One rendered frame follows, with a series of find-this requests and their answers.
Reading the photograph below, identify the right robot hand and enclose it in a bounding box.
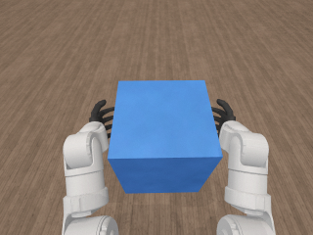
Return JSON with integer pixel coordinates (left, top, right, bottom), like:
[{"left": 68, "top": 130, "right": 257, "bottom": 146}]
[{"left": 211, "top": 99, "right": 236, "bottom": 139}]

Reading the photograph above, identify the robot right forearm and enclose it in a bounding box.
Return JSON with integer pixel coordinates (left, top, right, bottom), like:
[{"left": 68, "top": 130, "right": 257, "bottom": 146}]
[{"left": 219, "top": 120, "right": 276, "bottom": 235}]

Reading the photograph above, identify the carton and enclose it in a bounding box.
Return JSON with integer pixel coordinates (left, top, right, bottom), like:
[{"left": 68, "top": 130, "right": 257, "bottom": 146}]
[{"left": 108, "top": 80, "right": 223, "bottom": 194}]

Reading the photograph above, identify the robot left upper arm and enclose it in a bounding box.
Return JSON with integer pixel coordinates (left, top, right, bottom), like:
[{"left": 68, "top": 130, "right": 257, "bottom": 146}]
[{"left": 65, "top": 215, "right": 119, "bottom": 235}]

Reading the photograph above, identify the robot right upper arm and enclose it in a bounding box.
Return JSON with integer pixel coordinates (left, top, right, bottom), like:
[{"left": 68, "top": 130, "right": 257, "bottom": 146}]
[{"left": 216, "top": 214, "right": 274, "bottom": 235}]

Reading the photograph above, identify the left robot hand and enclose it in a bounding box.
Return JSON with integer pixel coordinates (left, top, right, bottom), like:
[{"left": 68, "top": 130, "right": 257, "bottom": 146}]
[{"left": 89, "top": 99, "right": 115, "bottom": 139}]

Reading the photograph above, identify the robot left forearm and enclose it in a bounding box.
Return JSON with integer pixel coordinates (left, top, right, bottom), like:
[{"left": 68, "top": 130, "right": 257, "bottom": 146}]
[{"left": 62, "top": 121, "right": 110, "bottom": 235}]

